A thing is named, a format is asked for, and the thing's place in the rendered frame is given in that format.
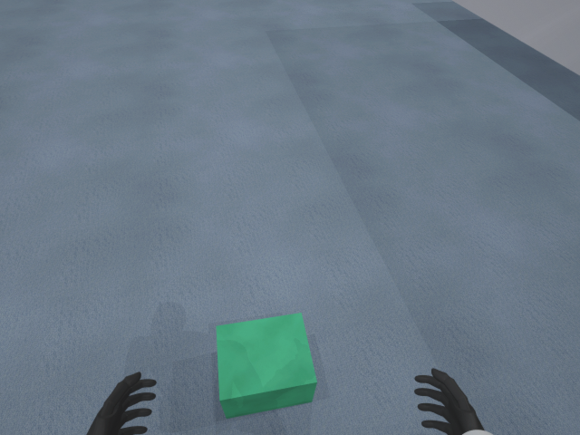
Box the carton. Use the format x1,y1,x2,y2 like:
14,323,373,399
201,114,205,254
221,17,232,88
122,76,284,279
217,313,317,419

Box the robot left hand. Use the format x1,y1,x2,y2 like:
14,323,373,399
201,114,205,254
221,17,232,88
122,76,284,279
86,372,157,435

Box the robot right hand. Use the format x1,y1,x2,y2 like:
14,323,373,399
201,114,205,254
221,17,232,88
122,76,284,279
414,368,484,435

